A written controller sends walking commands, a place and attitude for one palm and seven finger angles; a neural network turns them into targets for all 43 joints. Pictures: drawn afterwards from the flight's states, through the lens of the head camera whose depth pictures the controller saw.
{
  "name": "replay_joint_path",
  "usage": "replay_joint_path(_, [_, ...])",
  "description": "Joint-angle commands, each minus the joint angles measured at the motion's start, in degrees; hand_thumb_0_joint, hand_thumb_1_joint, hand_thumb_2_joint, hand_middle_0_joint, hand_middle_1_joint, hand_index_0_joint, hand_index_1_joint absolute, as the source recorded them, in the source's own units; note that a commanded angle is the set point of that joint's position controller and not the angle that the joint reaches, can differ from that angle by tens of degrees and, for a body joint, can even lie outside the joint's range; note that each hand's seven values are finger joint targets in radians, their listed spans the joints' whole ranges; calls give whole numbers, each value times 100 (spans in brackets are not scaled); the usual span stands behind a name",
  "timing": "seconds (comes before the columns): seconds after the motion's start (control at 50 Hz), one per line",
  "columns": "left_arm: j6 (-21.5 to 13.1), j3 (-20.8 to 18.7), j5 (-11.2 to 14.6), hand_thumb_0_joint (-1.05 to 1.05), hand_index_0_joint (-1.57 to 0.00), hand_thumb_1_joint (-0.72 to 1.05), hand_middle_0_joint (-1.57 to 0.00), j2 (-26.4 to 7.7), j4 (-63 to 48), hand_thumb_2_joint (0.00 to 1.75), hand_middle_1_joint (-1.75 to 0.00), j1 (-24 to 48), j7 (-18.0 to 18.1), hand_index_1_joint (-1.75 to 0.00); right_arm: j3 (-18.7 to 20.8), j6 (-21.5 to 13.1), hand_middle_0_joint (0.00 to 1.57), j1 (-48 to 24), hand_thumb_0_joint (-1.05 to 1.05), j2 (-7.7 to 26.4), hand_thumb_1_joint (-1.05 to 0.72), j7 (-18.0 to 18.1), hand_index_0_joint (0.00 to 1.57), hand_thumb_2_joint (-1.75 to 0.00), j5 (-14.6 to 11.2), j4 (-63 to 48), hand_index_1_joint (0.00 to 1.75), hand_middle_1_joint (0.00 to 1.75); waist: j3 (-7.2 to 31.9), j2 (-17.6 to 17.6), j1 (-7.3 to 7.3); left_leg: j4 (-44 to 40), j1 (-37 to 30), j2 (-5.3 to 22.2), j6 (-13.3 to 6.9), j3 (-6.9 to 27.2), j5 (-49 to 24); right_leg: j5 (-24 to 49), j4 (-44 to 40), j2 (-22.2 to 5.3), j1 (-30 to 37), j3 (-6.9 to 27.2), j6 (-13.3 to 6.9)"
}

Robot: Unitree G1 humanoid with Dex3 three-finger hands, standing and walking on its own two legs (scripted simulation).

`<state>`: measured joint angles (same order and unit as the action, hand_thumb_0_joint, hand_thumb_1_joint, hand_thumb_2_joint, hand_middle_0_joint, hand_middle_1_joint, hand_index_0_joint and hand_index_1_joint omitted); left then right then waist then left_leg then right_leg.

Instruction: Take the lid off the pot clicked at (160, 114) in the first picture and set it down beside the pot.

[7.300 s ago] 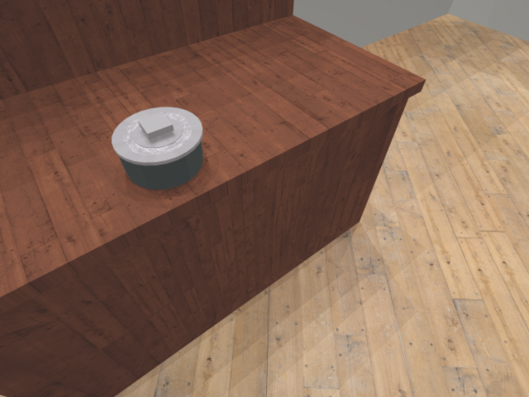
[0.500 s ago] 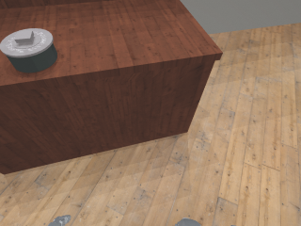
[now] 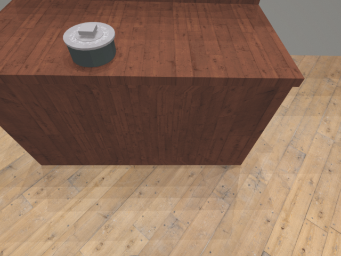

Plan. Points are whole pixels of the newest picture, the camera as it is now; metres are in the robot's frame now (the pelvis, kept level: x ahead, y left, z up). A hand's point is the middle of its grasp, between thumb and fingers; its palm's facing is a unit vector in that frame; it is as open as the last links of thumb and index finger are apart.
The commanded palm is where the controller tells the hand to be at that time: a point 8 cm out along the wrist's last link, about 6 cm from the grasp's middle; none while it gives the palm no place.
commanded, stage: take the last steps up to it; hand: left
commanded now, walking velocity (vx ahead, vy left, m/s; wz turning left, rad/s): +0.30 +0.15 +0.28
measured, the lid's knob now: (88, 29) +0.78 +0.36 +0.09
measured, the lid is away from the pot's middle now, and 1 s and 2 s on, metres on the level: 0.00 0.00 0.00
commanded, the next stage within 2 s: come to a stop and stand still in 0.92 s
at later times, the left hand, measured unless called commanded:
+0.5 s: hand out of the picture +0.12 +0.20 -0.15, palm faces +0.15 -0.95 -0.25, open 7.4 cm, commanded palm none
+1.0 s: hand (73, 220) +0.21 +0.30 -0.17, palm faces +0.19 -0.95 -0.23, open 7.4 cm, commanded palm none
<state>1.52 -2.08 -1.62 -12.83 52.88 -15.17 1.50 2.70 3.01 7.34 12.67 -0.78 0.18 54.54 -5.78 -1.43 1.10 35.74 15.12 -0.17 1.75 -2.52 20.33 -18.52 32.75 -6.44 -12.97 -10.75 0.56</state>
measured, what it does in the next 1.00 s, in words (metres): walks ahead: left foot, then right foot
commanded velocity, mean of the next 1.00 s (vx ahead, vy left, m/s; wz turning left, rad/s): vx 0.26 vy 0.10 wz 0.09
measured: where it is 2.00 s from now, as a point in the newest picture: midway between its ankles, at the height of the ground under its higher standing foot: (142, 231)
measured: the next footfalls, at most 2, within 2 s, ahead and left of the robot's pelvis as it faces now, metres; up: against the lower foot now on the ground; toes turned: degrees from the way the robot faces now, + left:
left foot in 0.02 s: +0.03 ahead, +0.11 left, +0.00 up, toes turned +3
right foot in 0.40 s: +0.14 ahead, -0.10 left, +0.00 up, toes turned -3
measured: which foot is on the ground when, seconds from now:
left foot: up 0.00-0.00, down 0.02-0.40, up 0.42-0.80, down 0.82-1.00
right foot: down 0.00-0.02, up 0.04-0.38, down 0.40-0.82, up 0.84-1.00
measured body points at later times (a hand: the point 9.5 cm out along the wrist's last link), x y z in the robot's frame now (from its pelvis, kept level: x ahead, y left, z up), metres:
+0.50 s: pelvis +0.08 +0.00 +0.00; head +0.09 -0.02 +0.45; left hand +0.11 +0.25 -0.13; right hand +0.09 -0.23 -0.17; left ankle +0.01 +0.11 -0.67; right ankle +0.10 -0.10 -0.73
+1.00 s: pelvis +0.24 +0.10 +0.00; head +0.27 +0.11 +0.45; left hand +0.20 +0.35 -0.15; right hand +0.35 -0.11 -0.15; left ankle +0.24 +0.21 -0.73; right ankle +0.22 -0.01 -0.66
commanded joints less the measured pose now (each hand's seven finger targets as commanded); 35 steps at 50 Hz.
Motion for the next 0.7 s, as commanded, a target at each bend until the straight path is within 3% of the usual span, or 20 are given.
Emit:
replay_joint_path(0.0, [-43,-197,114,0,-20,90,-20,-498,-446,90,-30,-90,-34,-30,236,-203,20,809,0,1395,-90,61,20,-90,120,-257,30,30,992,1978,-340,-1805,-1827,2074,-1136,2285,-2671,-1752,1659,84,-1708,232,222])
replay_joint_path(0.02, [12,-190,41,0,-20,90,-20,-628,-509,90,-30,406,-15,-30,241,-171,20,1009,0,1395,-90,111,20,-90,134,-147,30,30,813,1800,-586,-2037,-1371,2108,-1489,2454,-1613,-2023,2449,155,-1864,590,173])
replay_joint_path(0.04, [21,-226,36,0,-20,90,-20,-596,-469,90,-30,661,-53,-30,218,-190,20,948,0,1263,-90,164,20,-90,146,-134,30,30,522,1781,-519,-2156,-1179,1895,-1530,2450,-828,-1690,2882,122,-2246,815,131])
replay_joint_path(0.06, [-6,-234,40,0,-20,90,-20,-627,-383,90,-30,665,-122,-30,162,-223,20,745,0,1089,-90,186,20,-90,126,-184,30,30,303,1428,-397,-2235,-964,1696,-1468,2243,-333,-1204,3048,60,-2332,935,93])
replay_joint_path(0.1, [-62,-217,21,0,-20,90,-20,-561,-152,90,-30,312,-213,-30,86,-328,20,530,0,918,-90,179,20,-90,108,-248,30,30,306,1003,-161,-2294,-824,1354,-1281,1730,-362,-611,3003,28,-2112,831,120])
replay_joint_path(0.14, [-73,-190,30,0,-20,90,-20,-487,-60,90,-30,188,-232,-30,85,-385,20,628,0,886,-90,165,20,-90,88,-215,30,30,291,932,-134,-2355,-803,1197,-1286,1519,-474,-455,2681,52,-1963,720,160])
replay_joint_path(0.22, [-126,-144,29,0,-20,90,-20,-381,-165,90,-30,476,-246,-30,101,-425,20,958,0,888,-90,154,20,-90,101,-67,30,30,186,811,-242,-2390,-859,1212,-1428,1583,-330,-518,1639,86,-1772,613,164])
replay_joint_path(0.28, [-193,-124,31,0,-20,90,-20,-337,-222,90,-30,488,-249,-30,101,-435,20,1055,0,872,-90,141,20,-90,113,17,30,30,200,812,-211,-2217,-702,1183,-1448,1663,-367,-444,845,215,-1246,524,118])
replay_joint_path(0.32, [-236,-143,19,0,-20,90,-20,-294,-87,90,-30,112,-244,-30,91,-433,20,987,0,797,-90,145,20,-90,108,61,30,30,214,640,-3,-1831,-250,1010,-1307,1486,-296,-51,208,389,-386,382,104])
replay_joint_path(0.34, [-284,-181,13,0,-20,90,-20,-347,60,90,-30,-328,-226,-30,65,-437,20,870,0,729,-90,150,20,-90,82,50,30,30,318,443,236,-1214,244,765,-1120,1262,-187,265,-413,373,501,419,69])
replay_joint_path(0.36, [-359,-254,-19,0,-20,90,-20,-648,243,90,-30,-927,-188,-30,37,-469,20,862,0,508,-90,125,20,-90,35,25,30,30,514,-232,470,-110,1009,262,-807,738,121,-76,-987,-181,1567,1075,-77])
replay_joint_path(0.38, [-414,-393,-47,0,-20,90,-20,-1286,340,90,-30,-1494,-128,-30,-6,-490,20,900,0,182,-90,65,20,-90,5,-153,30,30,682,-1821,650,1581,2290,-346,-457,77,1069,-785,-1951,-1885,2415,3318,-678])
replay_joint_path(0.4, [-408,-417,61,0,-20,90,-20,-1365,355,90,-30,-1670,-84,-30,81,-446,20,680,0,597,-90,42,20,-90,110,-233,30,30,550,-1350,662,2556,2455,-45,-400,522,1255,-1671,-2501,-2408,1745,4237,-1066])
replay_joint_path(0.42, [-415,-412,65,0,-20,90,-20,-1266,306,90,-30,-1256,-60,-30,130,-419,20,435,0,580,-90,-5,20,-90,126,-202,30,30,85,-983,518,3113,2537,202,-395,697,725,-2465,-2665,-2298,985,4141,-1118])
replay_joint_path(0.44, [-438,-349,51,0,-20,90,-20,-1011,228,90,-30,-854,-40,-30,136,-386,20,454,0,522,-90,-42,20,-90,149,-149,30,30,-226,-769,295,3303,2562,375,-366,714,263,-2415,-2683,-2128,421,3668,-988])
replay_joint_path(0.48, [-505,-275,30,0,-20,90,-20,-650,161,90,-30,-413,-15,-30,121,-307,20,776,0,289,-90,-110,20,-90,153,64,30,30,-157,-446,-36,3090,2131,544,-223,564,-334,-1061,-2548,-1658,44,2328,-762])
replay_joint_path(0.52, [-575,-262,14,0,-20,90,-20,-568,243,90,-30,-412,-28,-30,89,-288,20,857,0,118,-90,-136,20,-90,139,129,30,30,-42,-598,-101,2676,1975,553,-96,299,-698,124,-2452,-1339,161,1466,-652])
replay_joint_path(0.54, [-590,-254,18,0,-20,90,-20,-559,322,90,-30,-516,-39,-30,86,-287,20,805,0,80,-90,-148,20,-90,130,117,30,30,-20,-664,-61,2447,1936,554,-63,171,-812,480,-2427,-1266,223,1235,-633])
replay_joint_path(0.6, [-632,-250,7,0,-20,90,-20,-630,548,90,-30,-791,-56,-30,56,-343,20,457,0,-43,-90,-197,20,-90,111,10,30,30,-35,-594,47,1534,1894,542,5,-109,-1024,1458,-2275,-1185,541,874,-639])
replay_joint_path(0.68, [-600,-276,-26,0,-20,90,-20,-759,678,90,-30,-830,-55,-30,9,-436,20,172,0,-95,-90,-245,20,-90,84,-123,30,30,59,-829,128,381,1175,383,-82,-352,-1039,1659,-2003,-1161,543,647,-579])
